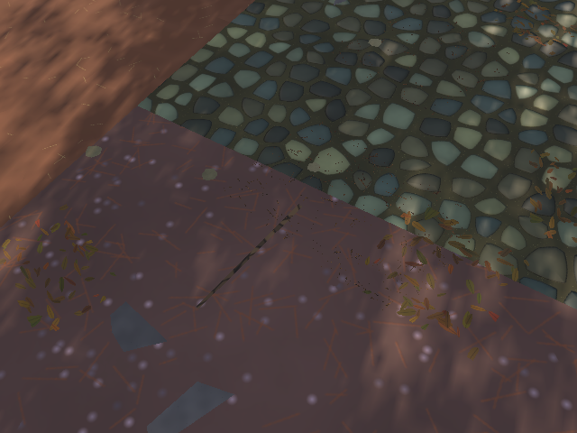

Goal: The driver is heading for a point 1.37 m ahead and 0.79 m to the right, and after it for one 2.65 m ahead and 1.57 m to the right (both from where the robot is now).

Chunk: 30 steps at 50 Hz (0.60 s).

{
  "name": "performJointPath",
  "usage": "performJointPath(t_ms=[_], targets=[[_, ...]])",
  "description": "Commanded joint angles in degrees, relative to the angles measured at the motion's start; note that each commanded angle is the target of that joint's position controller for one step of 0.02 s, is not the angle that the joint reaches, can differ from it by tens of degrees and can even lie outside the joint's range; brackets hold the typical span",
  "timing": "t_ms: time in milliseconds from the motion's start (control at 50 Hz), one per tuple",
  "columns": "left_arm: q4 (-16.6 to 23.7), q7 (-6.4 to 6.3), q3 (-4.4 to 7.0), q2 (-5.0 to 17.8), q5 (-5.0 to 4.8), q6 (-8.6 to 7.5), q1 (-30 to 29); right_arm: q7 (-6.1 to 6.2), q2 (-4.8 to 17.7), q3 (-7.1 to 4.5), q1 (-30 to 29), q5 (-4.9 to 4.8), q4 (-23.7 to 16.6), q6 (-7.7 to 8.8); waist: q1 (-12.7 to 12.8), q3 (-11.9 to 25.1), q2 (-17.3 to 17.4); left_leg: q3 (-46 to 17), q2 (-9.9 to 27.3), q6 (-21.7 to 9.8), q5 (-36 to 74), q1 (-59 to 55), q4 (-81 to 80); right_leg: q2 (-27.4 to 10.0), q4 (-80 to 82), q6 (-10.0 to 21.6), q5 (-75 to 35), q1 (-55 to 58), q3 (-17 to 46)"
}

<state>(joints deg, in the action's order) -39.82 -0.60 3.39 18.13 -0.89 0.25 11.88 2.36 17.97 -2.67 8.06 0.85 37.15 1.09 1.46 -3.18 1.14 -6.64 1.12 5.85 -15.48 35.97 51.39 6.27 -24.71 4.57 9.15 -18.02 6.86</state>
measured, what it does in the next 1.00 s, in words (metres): steps on the spot, turning right: left foot, then right foot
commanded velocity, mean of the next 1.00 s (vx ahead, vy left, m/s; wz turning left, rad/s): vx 0.02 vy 0.00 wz -0.58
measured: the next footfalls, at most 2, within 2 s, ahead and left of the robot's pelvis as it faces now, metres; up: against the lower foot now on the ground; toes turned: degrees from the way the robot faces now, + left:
left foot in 0.18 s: +0.15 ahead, +0.14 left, +0.00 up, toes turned -14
right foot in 0.58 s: +0.06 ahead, -0.11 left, +0.00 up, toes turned -23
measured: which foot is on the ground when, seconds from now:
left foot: up 0.00-0.16, down 0.18-0.58, up 0.60-1.00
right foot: down 0.00-0.18, up 0.20-0.56, down 0.58-1.00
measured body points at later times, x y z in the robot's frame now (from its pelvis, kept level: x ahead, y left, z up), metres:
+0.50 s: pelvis +0.06 +0.03 +0.00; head +0.11 +0.02 +0.44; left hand +0.30 +0.25 -0.10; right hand +0.12 -0.29 -0.10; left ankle +0.12 +0.15 -0.74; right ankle +0.02 -0.10 -0.70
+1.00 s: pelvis +0.06 -0.01 +0.00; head +0.08 -0.05 +0.45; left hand +0.35 +0.14 -0.08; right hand +0.05 -0.34 -0.10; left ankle +0.16 +0.11 -0.71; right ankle +0.02 -0.10 -0.74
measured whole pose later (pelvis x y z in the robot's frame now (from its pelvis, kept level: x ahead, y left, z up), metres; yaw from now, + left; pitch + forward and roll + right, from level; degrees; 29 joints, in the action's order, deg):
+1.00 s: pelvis +0.06 -0.01 +0.00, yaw -36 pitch +2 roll +2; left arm -34.6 -1.3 3.9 18.4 -0.6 2.7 10.4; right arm 0.9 17.5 -4.6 5.2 -0.5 39.8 0.1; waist 1.5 -2.9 0.2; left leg -6.0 -2.3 4.8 -21.3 22.7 42.3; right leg 6.0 -28.2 3.0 12.1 -16.8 11.6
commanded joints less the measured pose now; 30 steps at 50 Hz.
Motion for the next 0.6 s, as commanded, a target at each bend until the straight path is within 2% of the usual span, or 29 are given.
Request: performJointPath(t_ms=[20,60,100,140,160,180,200,220,240,260,280,300,320,360,440,500,540,560,580,600], targets=[[4.43,-1.13,2.88,10.05,-0.28,0.51,-1.85,-0.12,4.33,-1.39,0.48,-0.42,-3.2,0.29,-0.94,9.48,-7.33,0.19,-1.75,0.38,3.36,-5.4,-5.44,-13.26,4.0,7.77,-13.82,4.92,13.8],[4.59,-1.18,2.96,10.1,-0.14,1.01,-1.47,-0.49,4.57,-1.52,-1.4,-0.63,-3.69,0.8,-0.24,8.69,-8.32,-0.43,-2.58,-0.02,1.92,-6.29,-9.51,-13.4,2.75,7.71,-12.4,6.13,16.55],[4.88,-1.07,2.95,9.93,-0.13,1.36,-1.34,-0.87,5.06,-1.82,-1.91,-0.79,-3.82,1.54,-0.14,8.75,-9.17,-0.64,-3.5,-0.69,-0.3,-8.48,-13.6,-13.6,0.36,7.52,-16.47,8.03,19.18],[5.53,-1.1,2.83,9.46,-0.59,1.64,-2.53,-1.24,5.58,-2.3,-0.24,-1.05,-3.31,2.29,-1.48,8.88,-9.99,-0.39,-3.78,-2.0,1.8,-12.98,-21.95,-12.58,-2.25,6.15,-18.76,9.59,21.52],[6.03,-1.2,2.65,8.9,-0.95,1.79,-3.77,-1.37,5.8,-2.61,1.54,-1.1,-2.6,2.67,-2.91,8.66,-9.95,0.21,-2.98,-3.07,8.6,-17.88,-29.46,-10.86,-3.98,4.48,-16.69,8.5,21.3],[6.52,-1.22,2.07,6.98,-0.61,1.73,-2.72,-1.16,8.05,-3.25,2.7,-0.6,-2.49,2.79,-2.42,10.21,-7.29,-3.37,3.29,-5.48,16.32,-25.83,-31.43,-8.48,-7.9,1.98,-7.76,4.35,19.53],[6.4,-0.96,1.16,3.68,0.59,1.5,2.24,-0.55,11.88,-3.92,1.14,0.31,-3.73,2.16,1.36,11.82,6.71,-14.12,15.76,-11.75,35.15,-33.34,-29.52,-1.66,-19.24,-1.7,16.76,-3.44,10.6],[7.59,-0.86,1.95,6.89,0.23,1.11,1.79,-0.92,11.23,-4.02,3.8,1.68,-2.24,1.43,0.17,10.72,16.04,-25.0,22.82,-21.28,43.2,-35.05,-29.96,2.48,-29.95,-4.91,32.22,-14.36,3.09],[6.02,-0.82,3.31,10.97,0.46,1.05,3.39,-1.11,8.51,-3.42,3.56,0.88,-2.81,1.3,-0.47,10.42,9.9,-22.23,22.74,-22.26,41.99,-34.41,-29.34,-1.23,-39.82,-7.21,29.85,-15.93,2.95],[4.94,-0.83,3.94,11.66,-0.15,1.55,2.73,-0.96,6.28,-2.83,2.29,0.44,-3.03,1.11,-0.52,9.65,6.34,-15.67,18.75,-19.67,39.44,-33.64,-28.22,-2.33,-43.48,-8.54,25.74,-16.54,2.24],[4.17,-1.01,3.89,10.4,-0.58,2.47,2.81,-0.87,5.28,-2.5,0.57,-0.08,-3.39,0.81,-0.14,8.57,4.88,-10.59,15.42,-17.51,36.37,-32.56,-27.96,-3.16,-44.89,-9.83,23.02,-16.72,1.47],[4.63,-0.99,3.59,9.21,-0.6,3.04,2.09,-0.71,5.38,-2.48,-0.61,-0.5,-3.3,0.52,-0.26,7.52,5.36,-8.16,14.4,-17.04,34.96,-31.36,-28.36,-3.96,-45.15,-10.62,20.23,-17.23,0.5],[5.08,-0.73,3.06,7.32,-0.77,3.32,1.4,-0.51,5.83,-2.53,-0.84,-0.29,-3.09,0.12,-0.37,6.85,6.32,-5.04,12.73,-16.87,34.27,-29.74,-29.31,-4.27,-43.68,-11.08,18.36,-16.16,-1.53],[6.6,-0.5,2.47,5.47,-0.98,3.31,-1.02,-0.09,6.46,-2.95,-0.19,0.24,-2.65,-0.53,-1.69,7.01,8.91,-2.29,12.3,-17.67,32.77,-30.65,-30.52,-4.94,-38.89,-11.5,16.55,-15.53,-4.16],[8.59,0.34,1.91,4.49,-0.38,3.16,-3.48,-0.1,8.61,-3.95,-0.79,-0.13,-2.24,-1.19,-2.94,9.02,10.04,0.77,14.72,-18.5,30.59,-30.69,-30.92,-7.51,-27.35,-10.35,14.78,-9.19,-6.44],[9.06,1.11,2.36,5.48,-0.34,3.47,-2.87,-0.7,9.58,-4.38,-1.19,-1.0,-1.71,-1.23,-2.91,8.86,10.67,2.07,15.97,-17.91,26.61,-29.56,-30.4,-7.43,-19.64,-8.55,12.95,-4.36,-8.66],[8.81,1.63,2.82,5.61,-0.35,3.65,-0.82,-0.92,9.89,-4.52,-2.0,-1.99,-1.36,-1.11,-1.34,8.34,10.02,3.3,16.1,-16.02,22.85,-28.3,-27.94,-6.7,-11.15,-6.31,8.06,-0.11,-10.27],[7.96,1.71,3.14,5.55,-0.26,3.62,1.55,-0.92,9.32,-4.42,-2.09,-2.54,-0.99,-1.06,-0.05,8.38,9.02,5.01,15.02,-13.88,19.26,-26.22,-25.04,-5.4,-4.86,-4.61,3.28,4.42,-11.27],[7.4,1.27,3.82,6.94,-0.03,3.5,3.65,-1.11,7.29,-3.96,1.05,-2.33,0.4,-0.89,0.25,8.23,4.57,8.37,12.58,-9.89,12.16,-21.1,-19.24,-5.51,0.38,-2.55,-3.31,11.02,-8.36],[8.41,0.31,5.34,13.24,-0.01,3.13,5.11,-1.35,3.52,-2.85,2.34,0.23,-0.49,-0.97,-1.1,7.89,-12.12,14.68,5.93,-3.55,-9.28,-7.03,-2.49,-19.02,4.0,2.6,-21.43,19.69,10.88]])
